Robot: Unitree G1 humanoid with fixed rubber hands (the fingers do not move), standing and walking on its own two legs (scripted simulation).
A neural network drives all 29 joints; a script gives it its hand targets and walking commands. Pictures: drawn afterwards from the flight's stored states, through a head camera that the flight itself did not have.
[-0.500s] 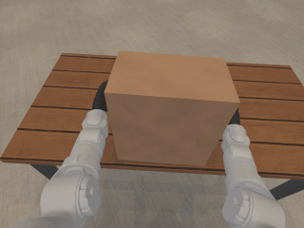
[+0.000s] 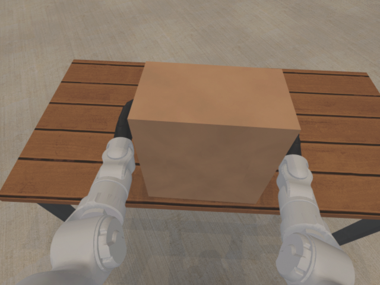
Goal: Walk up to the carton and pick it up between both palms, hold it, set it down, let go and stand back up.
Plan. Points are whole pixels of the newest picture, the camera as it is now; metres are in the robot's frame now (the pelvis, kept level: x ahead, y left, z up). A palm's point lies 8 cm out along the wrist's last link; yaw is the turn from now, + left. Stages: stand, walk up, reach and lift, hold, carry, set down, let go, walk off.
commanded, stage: set down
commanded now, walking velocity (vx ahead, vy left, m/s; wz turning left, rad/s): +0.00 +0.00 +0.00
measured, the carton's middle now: (207, 140) +0.42 -0.05 +0.04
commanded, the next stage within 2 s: none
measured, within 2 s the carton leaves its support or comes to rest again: neither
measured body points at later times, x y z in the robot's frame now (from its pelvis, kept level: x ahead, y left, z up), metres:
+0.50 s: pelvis +0.00 +0.00 +0.00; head +0.08 -0.01 +0.44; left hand +0.45 +0.13 +0.05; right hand +0.40 -0.24 +0.04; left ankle -0.02 +0.12 -0.75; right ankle +0.00 -0.11 -0.75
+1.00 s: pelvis -0.03 +0.00 -0.03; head +0.07 +0.00 +0.41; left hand +0.46 +0.15 +0.04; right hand +0.42 -0.26 +0.04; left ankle -0.02 +0.12 -0.75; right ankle +0.00 -0.11 -0.75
